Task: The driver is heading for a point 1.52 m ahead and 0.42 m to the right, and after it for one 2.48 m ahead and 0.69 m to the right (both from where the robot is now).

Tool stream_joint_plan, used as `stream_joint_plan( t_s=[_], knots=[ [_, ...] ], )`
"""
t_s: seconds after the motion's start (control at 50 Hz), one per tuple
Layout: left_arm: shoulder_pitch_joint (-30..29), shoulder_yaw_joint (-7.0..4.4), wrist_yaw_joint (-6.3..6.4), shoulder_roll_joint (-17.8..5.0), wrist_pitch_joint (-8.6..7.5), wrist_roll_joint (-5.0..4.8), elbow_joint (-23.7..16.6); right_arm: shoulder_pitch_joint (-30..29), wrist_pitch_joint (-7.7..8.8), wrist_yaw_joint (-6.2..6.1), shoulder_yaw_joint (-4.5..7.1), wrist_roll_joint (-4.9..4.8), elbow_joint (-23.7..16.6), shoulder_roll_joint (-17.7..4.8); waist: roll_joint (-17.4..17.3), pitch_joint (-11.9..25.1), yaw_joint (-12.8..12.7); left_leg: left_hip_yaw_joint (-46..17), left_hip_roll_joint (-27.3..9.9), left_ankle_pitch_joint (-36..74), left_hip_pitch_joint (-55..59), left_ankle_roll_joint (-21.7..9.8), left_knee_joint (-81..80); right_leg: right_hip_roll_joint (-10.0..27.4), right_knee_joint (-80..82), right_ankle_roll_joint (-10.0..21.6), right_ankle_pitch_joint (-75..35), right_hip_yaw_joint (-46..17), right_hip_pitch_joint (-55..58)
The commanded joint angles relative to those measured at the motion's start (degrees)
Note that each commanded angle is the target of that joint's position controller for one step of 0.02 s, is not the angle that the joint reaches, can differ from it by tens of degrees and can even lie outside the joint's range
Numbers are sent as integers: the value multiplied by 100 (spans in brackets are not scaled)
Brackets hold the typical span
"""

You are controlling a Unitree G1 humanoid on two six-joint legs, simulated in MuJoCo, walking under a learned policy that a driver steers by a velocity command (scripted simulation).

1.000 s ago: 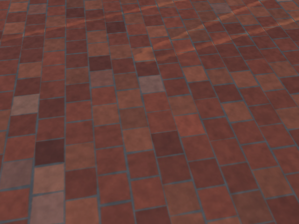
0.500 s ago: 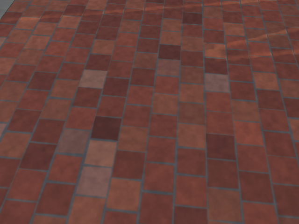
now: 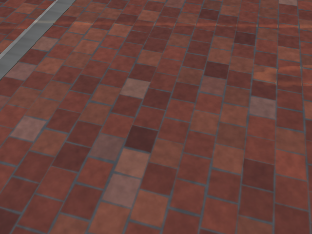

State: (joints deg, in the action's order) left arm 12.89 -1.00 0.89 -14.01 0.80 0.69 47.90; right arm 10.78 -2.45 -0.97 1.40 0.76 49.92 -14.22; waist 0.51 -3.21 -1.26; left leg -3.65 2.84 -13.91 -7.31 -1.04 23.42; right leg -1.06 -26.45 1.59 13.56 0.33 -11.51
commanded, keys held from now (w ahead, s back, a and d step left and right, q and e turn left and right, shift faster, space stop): no key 0.22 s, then e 0.78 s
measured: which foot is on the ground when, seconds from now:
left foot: down 0.00-0.60, up 0.62-1.00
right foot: down 0.00-1.00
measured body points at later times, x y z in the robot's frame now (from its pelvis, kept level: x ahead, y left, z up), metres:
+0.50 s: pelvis -0.01 +0.01 -0.01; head +0.01 +0.00 +0.44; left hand +0.06 +0.27 -0.14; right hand +0.03 -0.28 -0.15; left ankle -0.03 +0.11 -0.74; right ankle -0.03 -0.09 -0.72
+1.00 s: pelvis -0.01 -0.04 +0.01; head +0.02 -0.08 +0.45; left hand +0.15 +0.20 -0.11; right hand +0.00 -0.35 -0.13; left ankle +0.06 +0.11 -0.68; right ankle -0.02 -0.09 -0.74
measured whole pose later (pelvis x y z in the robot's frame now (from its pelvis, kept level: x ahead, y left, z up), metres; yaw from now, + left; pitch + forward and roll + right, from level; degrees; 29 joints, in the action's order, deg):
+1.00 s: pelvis -0.01 -0.04 +0.01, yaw -23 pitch +1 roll +2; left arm 14.3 -3.9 0.9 -15.7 1.9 0.5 50.0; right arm 5.9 -3.1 -1.8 2.8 1.1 49.9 -17.5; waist -1.4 -4.2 -1.4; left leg -4.5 0.1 -20.2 -27.4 2.9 54.0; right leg -8.5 -21.7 6.3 9.0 -9.9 -12.2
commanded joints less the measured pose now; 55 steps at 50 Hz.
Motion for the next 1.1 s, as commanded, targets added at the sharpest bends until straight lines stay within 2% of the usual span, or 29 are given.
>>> stream_joint_plan(
  t_s=[0.02, 0.04, 0.08, 0.14, 0.24, 0.3, 0.34, 0.38, 0.42, 0.44, 0.46, 0.48, 0.5, 0.56, 0.58, 0.6, 0.62, 0.64, 0.66, 0.68, 0.7, 0.72, 0.74, 0.8, 0.92, 1.0, 1.08, 1.1],
  knots=[
    [34, -131, 35, -629, -49, 19, -107, -278, 199, -4, 59, -4, -200, -643, -533, 282, -35, -935, -1056, 1167, -133, -387, -534, 362, 628, 28, -422, -471, 375],
    [-34, -150, 25, -684, -49, 14, -28, -207, 211, -24, 46, 10, -105, -644, -541, 217, 42, -826, -898, 1002, -162, -299, -572, 395, 637, 30, -674, -494, 431],
    [60, -160, -3, -690, -51, 15, 112, 18, 246, -85, 26, -26, 126, -674, -628, 193, 39, -735, -793, 1094, -137, -236, -622, 492, 643, 46, -996, -527, 501],
    [169, -118, 15, -576, -61, 2, 415, 70, 258, -93, -4, -31, 329, -610, -330, 125, 44, -687, -769, 1039, -62, -249, -627, 507, 743, 6, -944, -524, 436],
    [211, -73, 28, -472, -38, 0, 799, 50, 278, -115, -39, -23, 607, -595, -156, 26, 28, -629, -744, 773, -138, -270, -726, 520, 799, -22, -883, -573, 415],
    [-25, -109, 15, -606, -35, -25, 769, 13, 278, -184, 46, -13, 632, -822, -151, 48, 77, -524, -768, 821, -4, -330, -602, 394, 460, 14, -935, -611, 47],
    [-86, -125, 5, -609, -19, -38, 704, 128, 245, -228, 133, -24, 648, -969, -302, 112, 118, -585, -937, 843, 63, -481, -548, 218, -5, 15, -744, -537, -314],
    [-37, -134, 6, -561, 18, -13, 650, 266, 188, -259, 225, -11, 659, -1071, -516, 81, 139, -711, -1272, 812, -16, -747, -535, 33, -603, 35, -303, -378, -666],
    [67, -162, 9, -528, 57, 39, 613, 174, 145, -287, 263, 18, 553, -1033, -815, 66, 124, -947, -1790, 1130, -303, -1146, -547, -35, -1581, 128, 783, -206, -887],
    [94, -194, 14, -538, 87, 53, 605, 106, 146, -297, 255, 38, 476, -968, -833, 23, 140, -1042, -2062, 1652, -389, -1391, -513, -19, -2227, 181, 1482, -113, -1055],
    [58, -209, 16, -507, 116, 52, 574, 107, 159, -301, 243, 62, 436, -919, -693, -30, 151, -1038, -2250, 2231, -351, -1544, -470, 78, -2607, 198, 1940, -69, -1263],
    [25, -198, 11, -431, 129, 48, 529, 93, 171, -302, 245, 81, 422, -929, -520, -49, 114, -888, -2250, 2544, -276, -1503, -403, 202, -2556, 190, 1949, -73, -1334],
    [40, -183, 3, -368, 124, 36, 501, 13, 180, -299, 255, 100, 402, -970, -494, 11, 71, -661, -2116, 2730, -206, -1339, -278, 250, -2289, 174, 1729, -33, -1215],
    [249, -225, -36, -416, 88, -23, 498, -168, 140, -257, 304, 80, 341, -1109, -759, 308, 11, -86, -1771, 2782, -95, -906, 333, 37, -1155, 153, 1032, 273, -534],
    [405, -244, -47, -415, 65, -25, 525, -196, 105, -230, 315, 43, 342, -1115, -649, 372, -97, 149, -1628, 2352, -264, -697, 740, -87, -439, 182, 403, 364, -116],
    [399, -313, -44, -628, 13, 13, 475, 65, 84, -186, 320, 50, 403, -1045, 6, 367, -102, 504, -1288, 1286, -619, -362, 1622, 85, 482, 273, -252, -327, 270],
    [368, -501, -21, -1496, -52, 74, 255, 175, 64, -140, 215, 65, 113, -619, 1612, 429, 68, 1095, -384, -1559, -2141, 158, 3099, 1839, 1063, 789, -1990, -2889, 904],
    [822, -510, -88, -1560, -31, 25, 385, -256, -15, -223, 193, 47, -43, -646, 1277, 563, -203, 330, -38, -2492, -2264, 121, 3853, 2251, 1076, 1474, -3040, -3415, 606],
    [747, -494, -88, -1352, -8, 6, 399, -230, -53, -232, 201, 21, -2, -703, 613, 331, -45, 112, -224, -2130, -2365, 92, 4258, 2017, 956, 1578, -2717, -2976, 518],
    [406, -466, -52, -1156, 18, -19, 304, -255, -28, -207, 200, -16, 52, -701, 287, 47, 48, 61, -369, -1580, -2448, 93, 4256, 1660, 944, 1437, -2306, -2451, 338],
    [81, -440, -17, -1038, 57, -17, 174, -291, 27, -177, 209, 0, 67, -741, 251, 39, 132, 27, -450, -1177, -2493, 99, 4061, 1316, 955, 1189, -1986, -2167, 411],
    [-6, -420, 11, -936, 69, -39, 113, -251, 52, -135, 223, 63, 73, -818, 411, 143, 135, 47, -473, -943, -2460, 133, 3981, 1154, 931, 1095, -2262, -1997, 551],
    [63, -406, 7, -885, 67, -43, 105, -179, 58, -95, 229, 85, 91, -825, 418, 332, 125, 76, -416, -808, -2395, 175, 4019, 1076, 878, 1068, -2636, -1912, 718],
    [338, -454, -4, -1001, 21, -78, 139, -209, 34, -66, 219, 28, -9, -752, 275, 531, 67, 57, -370, -644, -2512, 293, 3850, 1047, 803, 1013, -2954, -1937, 1070],
    [448, -495, 25, -1111, 66, -30, 57, -518, -15, -90, 244, 32, -259, -812, 494, 426, -60, -42, -308, -608, -2709, 411, 3284, 936, 888, 933, -2017, -2410, 990],
    [440, -525, 26, -1202, 83, 2, -28, -641, 9, -105, 249, 30, -394, -850, 503, 413, -84, -136, -233, -671, -2649, 397, 2991, 899, 879, 1004, -1612, -2799, 837],
    [396, -540, 18, -1247, 90, 28, -94, -661, 57, -111, 228, 10, -503, -882, 503, 459, -74, -179, -151, -750, -2446, 322, 2704, 873, 794, 1102, -1701, -3057, 745],
    [459, -537, 12, -1227, 90, 37, -80, -602, 80, -94, 212, 27, -504, -883, 476, 601, -96, -147, -151, -780, -2270, 294, 2595, 826, 866, 1141, -1074, -3094, 714]
  ],
)
Keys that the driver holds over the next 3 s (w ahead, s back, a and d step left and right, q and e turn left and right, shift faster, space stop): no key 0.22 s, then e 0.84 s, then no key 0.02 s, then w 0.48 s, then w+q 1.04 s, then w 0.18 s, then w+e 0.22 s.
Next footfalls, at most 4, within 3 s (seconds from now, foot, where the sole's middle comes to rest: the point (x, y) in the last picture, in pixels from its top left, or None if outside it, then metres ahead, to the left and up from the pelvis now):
1.28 left None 0.11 0.05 -0.78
1.76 right None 0.29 -0.27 -0.78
2.28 left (211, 204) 0.62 -0.20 -0.78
2.82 right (236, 146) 0.94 -0.36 -0.78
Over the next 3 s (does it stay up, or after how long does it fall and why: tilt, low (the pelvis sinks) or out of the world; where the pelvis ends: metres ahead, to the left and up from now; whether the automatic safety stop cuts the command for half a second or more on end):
stays up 0.87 -0.30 0.00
